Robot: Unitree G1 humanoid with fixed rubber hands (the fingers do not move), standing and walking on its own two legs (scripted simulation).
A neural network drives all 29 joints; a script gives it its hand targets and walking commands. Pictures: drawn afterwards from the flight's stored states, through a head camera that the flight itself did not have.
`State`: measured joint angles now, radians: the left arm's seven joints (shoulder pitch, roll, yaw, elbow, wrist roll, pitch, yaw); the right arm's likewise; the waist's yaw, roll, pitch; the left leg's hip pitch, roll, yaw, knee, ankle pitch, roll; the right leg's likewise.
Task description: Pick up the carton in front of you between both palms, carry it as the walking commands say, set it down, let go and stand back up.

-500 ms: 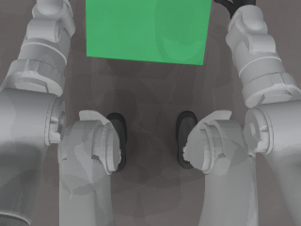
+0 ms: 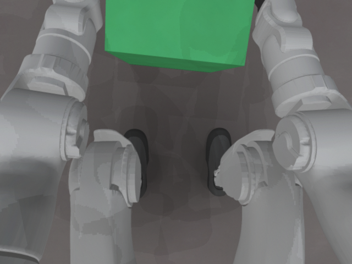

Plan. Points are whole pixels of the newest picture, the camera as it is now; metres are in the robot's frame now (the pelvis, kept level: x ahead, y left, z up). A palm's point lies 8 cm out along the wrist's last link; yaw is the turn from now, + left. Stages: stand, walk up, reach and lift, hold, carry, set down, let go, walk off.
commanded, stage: reach and lift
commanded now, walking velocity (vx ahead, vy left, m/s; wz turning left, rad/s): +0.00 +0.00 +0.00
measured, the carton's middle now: (177, 11) +0.53 +0.02 -0.24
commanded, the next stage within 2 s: none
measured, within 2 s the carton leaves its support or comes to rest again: leaves its support in 0.04 s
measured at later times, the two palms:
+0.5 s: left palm out of the picture +0.49 +0.19 +0.02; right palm out of the picture +0.50 -0.11 +0.03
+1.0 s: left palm out of the picture +0.46 +0.18 +0.17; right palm out of the picture +0.48 -0.12 +0.17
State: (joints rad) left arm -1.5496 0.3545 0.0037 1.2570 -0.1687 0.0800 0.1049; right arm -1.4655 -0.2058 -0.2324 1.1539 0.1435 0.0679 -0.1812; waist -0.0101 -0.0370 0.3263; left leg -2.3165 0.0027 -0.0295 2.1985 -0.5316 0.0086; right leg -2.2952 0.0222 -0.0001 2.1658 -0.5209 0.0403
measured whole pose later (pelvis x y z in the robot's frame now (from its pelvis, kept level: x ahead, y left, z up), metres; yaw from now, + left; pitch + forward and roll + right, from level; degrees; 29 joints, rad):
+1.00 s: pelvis +0.04 -0.01 +0.21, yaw +5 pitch +37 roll -1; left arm -0.78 -0.02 0.37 0.64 0.18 0.37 0.03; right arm -0.74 0.11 -0.44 0.58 -0.17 0.36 -0.08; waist -0.01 -0.02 -0.25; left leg -1.67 -0.04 -0.06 1.52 -0.49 -0.02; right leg -1.65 0.06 0.05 1.52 -0.52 0.03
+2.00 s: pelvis +0.10 -0.01 +0.41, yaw +5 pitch -4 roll +0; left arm -0.32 -0.17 0.31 0.41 0.31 0.61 -0.01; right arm -0.33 0.17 -0.32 0.42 -0.30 0.60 0.01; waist 0.00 -0.01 -0.02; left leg -0.20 -0.02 -0.07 0.48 -0.22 -0.01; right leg -0.18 0.02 0.07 0.49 -0.24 0.00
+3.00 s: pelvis +0.11 -0.01 +0.42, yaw +6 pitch -7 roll +0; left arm -0.23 -0.14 0.19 0.19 0.26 0.75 0.00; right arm -0.24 0.15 -0.20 0.20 -0.26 0.74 0.01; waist 0.00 -0.01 0.02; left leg -0.04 -0.01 -0.07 0.33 -0.17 -0.01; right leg -0.02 0.02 0.07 0.34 -0.20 0.00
